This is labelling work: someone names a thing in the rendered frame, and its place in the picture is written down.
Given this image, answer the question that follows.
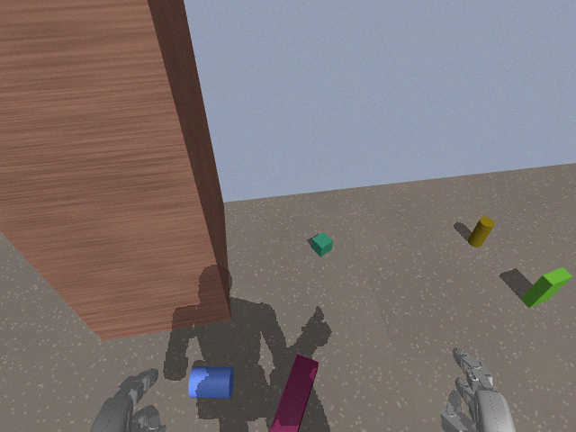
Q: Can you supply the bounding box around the right robot hand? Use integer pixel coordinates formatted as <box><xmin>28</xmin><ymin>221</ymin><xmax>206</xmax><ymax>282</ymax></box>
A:
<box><xmin>441</xmin><ymin>347</ymin><xmax>516</xmax><ymax>432</ymax></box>

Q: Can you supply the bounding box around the left robot hand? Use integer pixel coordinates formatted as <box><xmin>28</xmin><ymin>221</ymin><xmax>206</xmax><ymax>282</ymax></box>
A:
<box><xmin>90</xmin><ymin>368</ymin><xmax>166</xmax><ymax>432</ymax></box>

